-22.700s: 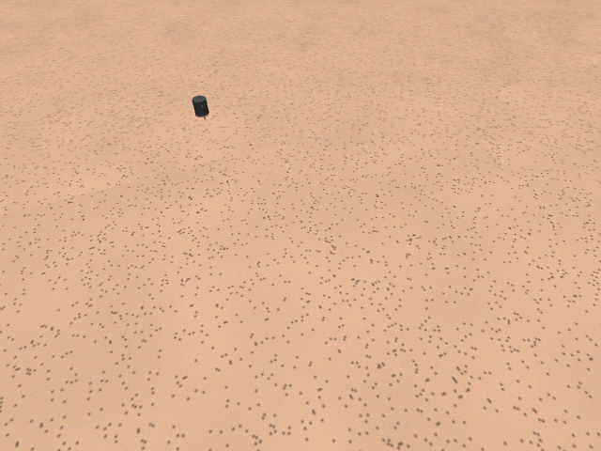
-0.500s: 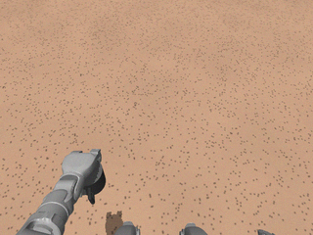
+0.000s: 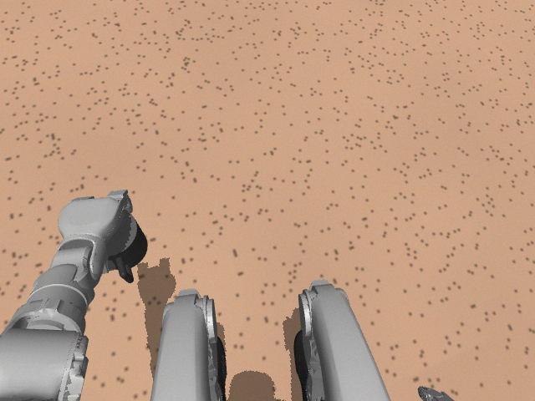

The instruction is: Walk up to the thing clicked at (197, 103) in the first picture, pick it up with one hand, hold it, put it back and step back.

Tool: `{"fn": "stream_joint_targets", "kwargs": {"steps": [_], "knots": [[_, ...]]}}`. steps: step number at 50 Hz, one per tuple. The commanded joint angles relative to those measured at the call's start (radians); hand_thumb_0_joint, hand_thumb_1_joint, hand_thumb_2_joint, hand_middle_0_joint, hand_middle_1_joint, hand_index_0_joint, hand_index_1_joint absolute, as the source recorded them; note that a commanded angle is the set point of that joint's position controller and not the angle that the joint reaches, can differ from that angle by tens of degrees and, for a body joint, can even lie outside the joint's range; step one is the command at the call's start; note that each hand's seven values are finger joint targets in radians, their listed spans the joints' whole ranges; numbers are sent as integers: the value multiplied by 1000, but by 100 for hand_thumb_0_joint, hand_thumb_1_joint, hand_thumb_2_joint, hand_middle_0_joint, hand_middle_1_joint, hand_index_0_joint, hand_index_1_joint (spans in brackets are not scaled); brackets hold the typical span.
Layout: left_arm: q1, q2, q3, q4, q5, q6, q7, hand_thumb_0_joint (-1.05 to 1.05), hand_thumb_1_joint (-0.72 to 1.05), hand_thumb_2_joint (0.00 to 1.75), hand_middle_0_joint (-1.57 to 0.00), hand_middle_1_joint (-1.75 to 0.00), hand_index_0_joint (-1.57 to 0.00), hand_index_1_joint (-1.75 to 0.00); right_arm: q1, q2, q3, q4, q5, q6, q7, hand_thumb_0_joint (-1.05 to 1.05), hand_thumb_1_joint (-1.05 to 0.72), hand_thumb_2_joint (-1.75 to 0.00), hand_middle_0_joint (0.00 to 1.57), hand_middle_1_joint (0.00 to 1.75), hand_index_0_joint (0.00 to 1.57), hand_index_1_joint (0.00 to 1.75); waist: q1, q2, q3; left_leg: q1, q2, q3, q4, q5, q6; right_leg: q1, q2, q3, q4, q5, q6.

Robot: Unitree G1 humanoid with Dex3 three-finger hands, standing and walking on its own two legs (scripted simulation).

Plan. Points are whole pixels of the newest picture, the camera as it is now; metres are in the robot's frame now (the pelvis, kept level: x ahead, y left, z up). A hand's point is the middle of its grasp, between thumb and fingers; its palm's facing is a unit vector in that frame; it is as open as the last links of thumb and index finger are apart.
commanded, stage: crouch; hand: left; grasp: from above
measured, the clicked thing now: (119, 248) +0.39 +0.25 -0.20
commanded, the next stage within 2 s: lower in 0.88 s
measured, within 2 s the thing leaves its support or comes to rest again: rests again in 1.76 s
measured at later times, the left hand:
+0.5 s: hand (126, 241) +0.42 +0.26 -0.27, palm faces -0.47 -0.02 -0.88, open 11.5 cm
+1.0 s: hand (133, 243) +0.42 +0.26 -0.32, palm faces -0.46 -0.03 -0.89, open 11.4 cm
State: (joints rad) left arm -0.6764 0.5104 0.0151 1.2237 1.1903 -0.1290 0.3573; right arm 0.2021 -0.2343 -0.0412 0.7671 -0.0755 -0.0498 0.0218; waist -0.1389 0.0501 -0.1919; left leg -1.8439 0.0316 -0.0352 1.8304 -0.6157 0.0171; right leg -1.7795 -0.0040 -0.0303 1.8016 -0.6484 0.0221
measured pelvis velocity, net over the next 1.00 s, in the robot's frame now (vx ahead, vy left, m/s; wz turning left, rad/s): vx -0.01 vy -0.01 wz -0.07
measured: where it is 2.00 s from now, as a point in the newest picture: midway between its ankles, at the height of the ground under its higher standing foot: (263, 393)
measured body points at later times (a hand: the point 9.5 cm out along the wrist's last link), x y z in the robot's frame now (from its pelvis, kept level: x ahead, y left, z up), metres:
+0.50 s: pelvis +0.00 -0.01 -0.09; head +0.23 +0.03 +0.29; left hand +0.44 +0.26 -0.22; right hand +0.06 -0.29 -0.21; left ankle +0.08 +0.11 -0.47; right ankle +0.07 -0.13 -0.47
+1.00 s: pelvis -0.01 -0.01 -0.14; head +0.23 +0.04 +0.24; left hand +0.44 +0.26 -0.27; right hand +0.03 -0.29 -0.26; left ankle +0.08 +0.11 -0.47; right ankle +0.07 -0.13 -0.47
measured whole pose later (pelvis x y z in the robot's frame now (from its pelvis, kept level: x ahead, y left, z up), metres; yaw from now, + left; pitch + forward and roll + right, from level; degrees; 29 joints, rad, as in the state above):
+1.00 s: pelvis -0.01 -0.01 -0.14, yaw -4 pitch +35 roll -6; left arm -0.84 0.66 0.12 1.38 1.27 -0.19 0.44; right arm 0.14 -0.26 0.00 0.78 -0.14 -0.09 0.12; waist -0.19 -0.01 -0.08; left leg -2.26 0.05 -0.09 2.30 -0.67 0.01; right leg -2.18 0.02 -0.07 2.25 -0.70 0.02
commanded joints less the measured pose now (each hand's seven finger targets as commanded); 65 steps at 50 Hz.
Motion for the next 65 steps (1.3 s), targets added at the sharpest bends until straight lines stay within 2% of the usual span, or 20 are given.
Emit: {"fn": "stream_joint_targets", "kwargs": {"steps": [1, 3, 7, 8, 10, 12, 15, 18, 25, 26, 28, 29, 34, 42, 50, 53, 60, 61, 63, 65], "knots": [[-422, 275, 62, -203, 7, -45, 81, 0, 49, 122, -84, -110, -85, -108, 162, -230, -77, -38, -10, -31, 4, 0, -90, -90, 20, 30, 20, 30, -22, 163, -662, 556, -21, -47, -178, 98, -8, 127, 19, -54, -166, 130, -61], [-392, 301, 82, -189, 21, -47, 105, 0, 48, 121, -84, -108, -85, -107, 161, -228, -71, -38, -15, -32, 12, 0, -90, -90, 20, 30, 20, 30, -8, 174, -676, 537, -24, -38, -147, 124, -8, 116, 20, -54, -138, 146, -62], [-424, 314, 97, -175, 38, -47, 136, 0, 50, 124, -88, -106, -88, -106, 175, -230, -61, -21, -33, -38, 32, 0, -91, -90, 20, 30, 20, 30, -19, 204, -697, 525, -22, -22, -63, 224, -5, 85, 21, -52, -83, 225, -58], [-415, 338, 113, -174, 44, -45, 144, 0, 48, 122, -87, -104, -87, -104, 167, -230, -62, -19, -34, -39, 34, 0, -91, -90, 20, 30, 20, 30, -2, 213, -703, 506, -23, -11, -42, 244, -2, 92, 28, -51, -71, 245, -59], [-402, 334, 123, -140, 49, -38, 154, 0, 48, 122, -85, -105, -86, -105, 168, -224, -57, -25, -41, -42, 44, 0, -90, -90, 20, 30, 20, 30, -7, 200, -695, 493, -20, -12, -13, 268, -1, 83, 26, -54, -49, 266, -56], [-435, 327, 117, -118, 57, -34, 160, 0, 47, 122, -85, -105, -85, -105, 163, -230, -56, -21, -47, -44, 53, 0, -91, -90, 20, 30, 20, 30, -26, 220, -664, 450, -18, -13, 3, 251, -4, 55, 25, -57, -25, 260, -58], [-400, 358, 143, -79, 59, -27, 158, 0, 45, 118, -84, -103, -84, -103, 154, -231, -56, -28, -47, -42, 63, 0, -91, -90, 20, 30, 20, 30, -5, 206, -661, 393, -19, -2, 34, 219, 2, 57, 34, -59, -5, 245, -58], [-394, 328, 127, -58, 50, -20, 148, 0, 48, 118, -85, -105, -86, -104, 153, -235, -58, -28, -50, -45, 74, 0, -91, -90, 20, 30, 20, 30, -13, 206, -645, 377, -16, -6, 50, 195, 1, 24, 34, -65, 17, 223, -58], [-401, 369, 138, -61, 31, -31, 113, 0, 50, 117, -87, -104, -87, -103, 157, -237, -59, -27, -48, -41, 87, 0, -91, -90, 20, 30, 20, 30, -21, 161, -643, 278, -16, -2, 118, 184, 8, 41, 43, -67, 65, 237, -51], [-451, 391, 141, -115, 30, -42, 112, 0, 49, 117, -87, -102, -87, -102, 151, -238, -63, -17, -49, -39, 85, 0, -91, -90, 20, 30, 20, 30, -17, 177, -659, 271, -14, 1, 131, 173, 9, 32, 49, -66, 73, 228, -52], [-434, 365, 131, -82, 29, -49, 106, 0, 49, 115, -86, -103, -87, -103, 156, -243, -62, -18, -51, -41, 87, 0, -91, -90, 20, 30, 20, 30, -28, 177, -628, 275, -12, -10, 137, 163, 4, -17, 43, -73, 93, 214, -55], [-466, 395, 146, -129, 34, -61, 108, 0, 47, 115, -85, -103, -86, -102, 162, -241, -62, -9, -53, -39, 90, 0, -91, -90, 20, 30, 20, 30, -23, 199, -638, 275, -12, -9, 142, 166, 2, -16, 46, -73, 105, 214, -57], [-444, 388, 142, -62, 49, -72, 120, 0, 45, 112, -82, -102, -83, -101, 152, -248, -55, -13, -55, -40, 92, 0, -91, -90, 20, 30, 20, 30, -32, 185, -610, 242, -11, -14, 164, 123, 2, -70, 46, -83, 137, 180, -59], [-497, 443, 168, -53, 61, -68, 146, 0, 41, 112, -81, -99, -81, -99, 150, -257, -48, 2, -60, -41, 89, 0, -91, -90, 20, 30, 20, 30, -27, 226, -632, 205, -14, -1, 206, 108, 3, -96, 49, -84, 178, 171, -62], [-502, 444, 155, 2, 53, -51, 134, 0, 39, 115, -84, -96, -82, -97, 149, -266, -33, 4, -60, -46, 90, 0, -91, -90, 20, 30, 20, 30, -36, 226, -577, 180, -12, -8, 227, 91, 2, -143, 44, -95, 212, 158, -62], [-525, 414, 113, 66, 54, -58, 118, 0, 36, 114, -83, -95, -81, -97, 147, -265, -16, 12, -62, -49, 94, 0, -91, -90, 20, 30, 20, 30, -63, 189, -536, 107, -15, -2, 266, 90, 10, -139, 52, -97, 222, 166, -59], [-543, 472, 136, 69, 50, -109, 122, 0, 42, 111, -83, -101, -84, -100, 149, -274, 9, 14, -75, -56, 105, 0, -91, -90, 20, 30, 20, 30, -69, 176, -535, 50, -15, -2, 328, 109, 13, -105, 60, -111, 263, 188, -50], [-482, 456, 132, 127, 55, -107, 125, 0, 41, 110, -83, -100, -83, -100, 141, -275, 13, 9, -74, -56, 106, 0, -91, -90, 20, 30, 20, 30, -61, 162, -529, 37, -17, 3, 335, 113, 13, -99, 60, -108, 265, 191, -48], [-498, 501, 172, 78, 58, -122, 146, 0, 43, 108, -82, -101, -83, -100, 130, -284, 12, 2, -81, -53, 105, 0, -91, -90, 20, 30, 20, 30, -56, 187, -555, 44, -16, 2, 342, 113, 10, -98, 62, -113, 276, 189, -48], [-505, 502, 168, 58, 61, -126, 162, 0, 45, 108, -82, -103, -83, -101, 121, -283, 8, 6, -84, -55, 106, 0, -91, -90, 20, 30, 20, 30, -55, 226, -564, 72, -10, 0, 352, 118, 5, -122, 64, -117, 299, 195, -53]]}}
